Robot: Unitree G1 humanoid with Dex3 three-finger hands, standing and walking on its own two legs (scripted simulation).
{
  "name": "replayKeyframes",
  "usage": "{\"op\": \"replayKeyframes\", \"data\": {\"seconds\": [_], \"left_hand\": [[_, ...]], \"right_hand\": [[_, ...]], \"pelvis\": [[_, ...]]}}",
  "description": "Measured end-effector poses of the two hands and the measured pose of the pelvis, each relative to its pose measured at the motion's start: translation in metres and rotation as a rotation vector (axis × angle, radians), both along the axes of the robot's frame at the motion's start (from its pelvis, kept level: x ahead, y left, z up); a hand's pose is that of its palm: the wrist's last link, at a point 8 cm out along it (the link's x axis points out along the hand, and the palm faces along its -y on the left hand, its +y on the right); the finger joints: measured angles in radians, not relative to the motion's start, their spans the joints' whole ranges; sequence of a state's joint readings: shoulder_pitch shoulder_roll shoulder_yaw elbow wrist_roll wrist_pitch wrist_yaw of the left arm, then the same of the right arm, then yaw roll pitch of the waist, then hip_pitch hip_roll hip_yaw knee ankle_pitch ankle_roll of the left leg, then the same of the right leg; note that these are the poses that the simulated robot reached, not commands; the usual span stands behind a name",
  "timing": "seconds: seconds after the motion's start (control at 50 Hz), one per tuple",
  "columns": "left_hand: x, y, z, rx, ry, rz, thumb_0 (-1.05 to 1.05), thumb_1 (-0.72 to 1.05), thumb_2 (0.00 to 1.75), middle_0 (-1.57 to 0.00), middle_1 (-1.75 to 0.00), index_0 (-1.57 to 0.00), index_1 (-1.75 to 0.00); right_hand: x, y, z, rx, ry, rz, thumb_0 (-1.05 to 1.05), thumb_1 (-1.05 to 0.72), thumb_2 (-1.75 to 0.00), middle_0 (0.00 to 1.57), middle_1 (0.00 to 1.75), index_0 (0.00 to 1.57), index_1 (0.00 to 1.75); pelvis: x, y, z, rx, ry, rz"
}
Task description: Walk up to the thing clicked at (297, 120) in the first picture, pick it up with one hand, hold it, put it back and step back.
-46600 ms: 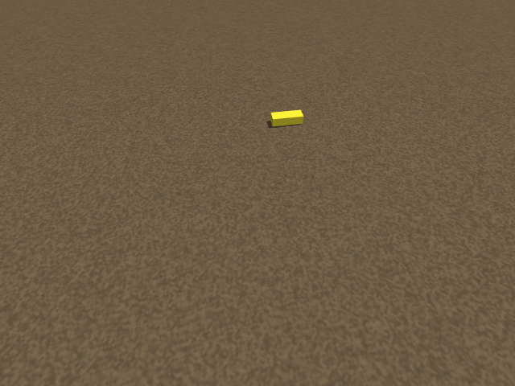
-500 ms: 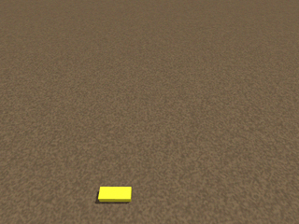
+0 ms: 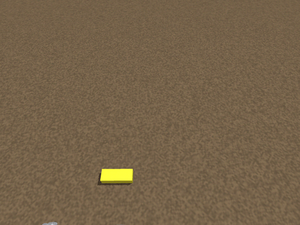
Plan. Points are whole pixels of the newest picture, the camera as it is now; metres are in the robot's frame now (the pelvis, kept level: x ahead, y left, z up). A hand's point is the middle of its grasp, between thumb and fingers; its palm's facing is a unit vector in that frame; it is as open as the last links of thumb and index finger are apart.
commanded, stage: step back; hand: left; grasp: from above
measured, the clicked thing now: (117, 176) +0.46 +0.23 -0.75
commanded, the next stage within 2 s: none
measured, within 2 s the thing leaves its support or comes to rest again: neither
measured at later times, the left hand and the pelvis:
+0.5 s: hand out of the picture +0.04 +0.30 -0.17, palm faces -0.10 -0.93 -0.36, open 7.4 cm; pelvis -0.08 +0.05 -0.01, yaw -4 degrees
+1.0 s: hand out of the picture -0.06 +0.32 -0.16, palm faces -0.04 -0.93 -0.36, open 7.4 cm; pelvis -0.21 +0.06 -0.02, yaw -2 degrees
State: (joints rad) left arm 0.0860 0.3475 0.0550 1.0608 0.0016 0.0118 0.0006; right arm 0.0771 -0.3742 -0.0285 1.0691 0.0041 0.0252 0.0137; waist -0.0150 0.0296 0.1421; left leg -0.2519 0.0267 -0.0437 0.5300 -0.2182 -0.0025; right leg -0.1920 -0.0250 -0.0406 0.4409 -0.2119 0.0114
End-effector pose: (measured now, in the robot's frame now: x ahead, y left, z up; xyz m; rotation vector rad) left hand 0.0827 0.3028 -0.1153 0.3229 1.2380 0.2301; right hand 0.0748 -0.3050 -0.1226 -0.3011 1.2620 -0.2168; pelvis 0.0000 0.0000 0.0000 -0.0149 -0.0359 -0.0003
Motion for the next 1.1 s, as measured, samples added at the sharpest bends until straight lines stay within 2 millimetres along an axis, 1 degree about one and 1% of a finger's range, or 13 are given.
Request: {"op": "replayKeyframes", "data": {"seconds": [0.08, 0.18, 0.24, 0.3, 0.46, 0.56, 0.62, 0.72, 0.8, 0.86, 0.92, 1.0, 1.1], "left_hand": [[0.003, 0.017, -0.006, 0.012, -0.009, -0.032, 0.01, 0.9, 0.9, -0.2, -0.3, -0.2, -0.3], [0.02, 0.043, -0.022, 0.007, -0.071, -0.052, 0.01, 0.9, 0.9, -0.2, -0.3, -0.2, -0.3], [0.023, 0.047, -0.023, 0.004, -0.094, -0.058, 0.01, 0.91, 0.9, -0.2, -0.3, -0.2, -0.3], [0.015, 0.045, -0.02, -0.013, -0.087, -0.064, 0.01, 0.91, 0.9, -0.2, -0.3, -0.2, -0.29], [-0.03, 0.042, -0.019, -0.011, -0.019, -0.109, 0.0, 0.91, 0.9, -0.2, -0.3, -0.2, -0.3], [-0.056, 0.037, -0.017, 0.02, -0.024, -0.126, 0.01, 0.91, 0.9, -0.2, -0.3, -0.2, -0.3], [-0.076, 0.031, -0.01, 0.032, -0.035, -0.126, 0.01, 0.91, 0.9, -0.2, -0.3, -0.2, -0.3], [-0.103, 0.029, 0.008, 0.04, -0.057, -0.11, 0.01, 0.91, 0.9, -0.2, -0.3, -0.2, -0.3], [-0.111, 0.033, 0.014, 0.047, -0.092, -0.113, 0.01, 0.9, 0.9, -0.21, -0.3, -0.2, -0.3], [-0.116, 0.039, 0.012, 0.046, -0.135, -0.119, 0.01, 0.9, 0.9, -0.21, -0.3, -0.2, -0.3], [-0.125, 0.049, 0.001, 0.027, -0.176, -0.116, 0.01, 0.9, 0.9, -0.21, -0.3, -0.2, -0.3], [-0.152, 0.057, -0.012, -0.002, -0.151, -0.095, 0.0, 0.91, 0.9, -0.2, -0.3, -0.2, -0.3], [-0.193, 0.059, -0.007, -0.027, -0.11, -0.071, 0.01, 0.91, 0.9, -0.2, -0.3, -0.2, -0.3]], "right_hand": [[-0.011, 0.002, 0.002, -0.035, 0.009, -0.002, 0.01, -0.9, -0.9, 0.2, 0.3, 0.2, 0.3], [-0.039, 0.016, 0.003, -0.089, 0.036, -0.002, 0.01, -0.91, -0.9, 0.2, 0.3, 0.2, 0.3], [-0.058, 0.031, 0.01, -0.091, 0.063, 0.002, 0.01, -0.91, -0.9, 0.2, 0.3, 0.2, 0.3], [-0.07, 0.04, 0.017, -0.092, 0.071, 0.0, 0.01, -0.9, -0.9, 0.2, 0.3, 0.2, 0.3], [-0.074, 0.049, 0.012, -0.072, -0.058, -0.022, 0.01, -0.9, -0.9, 0.2, 0.3, 0.2, 0.3], [-0.085, 0.041, -0.004, -0.037, -0.111, -0.024, 0.01, -0.9, -0.9, 0.2, 0.3, 0.2, 0.3], [-0.096, 0.034, -0.012, -0.016, -0.12, -0.038, 0.01, -0.9, -0.9, 0.2, 0.3, 0.2, 0.3], [-0.121, 0.031, -0.005, -0.004, -0.099, -0.037, 0.01, -0.9, -0.9, 0.2, 0.3, 0.2, 0.3], [-0.148, 0.028, -0.001, -0.028, -0.063, -0.018, 0.01, -0.9, -0.9, 0.2, 0.3, 0.2, 0.3], [-0.17, 0.03, -0.002, -0.054, -0.03, 0.003, 0.01, -0.9, -0.9, 0.2, 0.3, 0.2, 0.3], [-0.19, 0.038, -0.005, -0.08, -0.016, 0.028, 0.01, -0.9, -0.9, 0.2, 0.3, 0.2, 0.3], [-0.216, 0.056, 0.005, -0.074, -0.027, 0.035, 0.01, -0.9, -0.9, 0.2, 0.3, 0.2, 0.3], [-0.236, 0.061, 0.025, -0.084, -0.053, 0.042, 0.01, -0.9, -0.9, 0.2, 0.3, 0.2, 0.3]], "pelvis": [[-0.012, 0.015, -0.006, 0.01, 0.008, -0.006], [-0.027, 0.038, -0.019, 0.002, 0.019, 0.004], [-0.037, 0.042, -0.014, -0.005, 0.011, 0.002], [-0.045, 0.045, -0.007, -0.014, 0.022, -0.002], [-0.069, 0.049, -0.008, -0.002, 0.01, -0.059], [-0.091, 0.041, -0.019, 0.018, -0.006, -0.088], [-0.106, 0.036, -0.02, -0.017, -0.024, -0.078], [-0.126, 0.034, -0.009, 0.039, -0.011, -0.086], [-0.146, 0.039, -0.006, 0.04, 0.016, -0.069], [-0.163, 0.046, -0.01, 0.026, 0.022, -0.042], [-0.183, 0.055, -0.019, 0.01, 0.012, -0.011], [-0.207, 0.061, -0.018, 0.032, -0.021, -0.031], [-0.23, 0.06, -0.004, -0.019, 0.004, -0.034]]}}
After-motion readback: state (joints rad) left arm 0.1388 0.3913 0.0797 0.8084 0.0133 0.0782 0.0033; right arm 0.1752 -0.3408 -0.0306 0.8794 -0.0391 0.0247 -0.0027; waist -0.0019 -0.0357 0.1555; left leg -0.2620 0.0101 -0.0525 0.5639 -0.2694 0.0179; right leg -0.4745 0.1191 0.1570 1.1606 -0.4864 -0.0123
